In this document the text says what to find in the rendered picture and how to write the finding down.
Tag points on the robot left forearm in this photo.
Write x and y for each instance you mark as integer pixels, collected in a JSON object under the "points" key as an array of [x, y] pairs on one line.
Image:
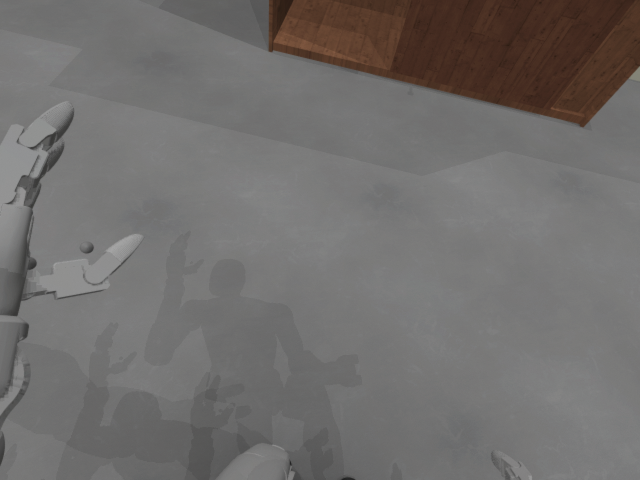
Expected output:
{"points": [[15, 371]]}

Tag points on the wardrobe door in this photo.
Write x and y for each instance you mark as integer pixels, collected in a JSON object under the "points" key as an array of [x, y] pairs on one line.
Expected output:
{"points": [[615, 53], [526, 51]]}

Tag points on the robot right hand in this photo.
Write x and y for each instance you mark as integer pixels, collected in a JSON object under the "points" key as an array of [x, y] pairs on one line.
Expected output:
{"points": [[509, 468]]}

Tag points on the robot left thigh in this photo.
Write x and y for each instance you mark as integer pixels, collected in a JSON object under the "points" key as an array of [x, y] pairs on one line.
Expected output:
{"points": [[260, 462]]}

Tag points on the robot left hand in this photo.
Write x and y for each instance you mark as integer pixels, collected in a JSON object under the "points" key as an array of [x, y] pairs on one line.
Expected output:
{"points": [[25, 157]]}

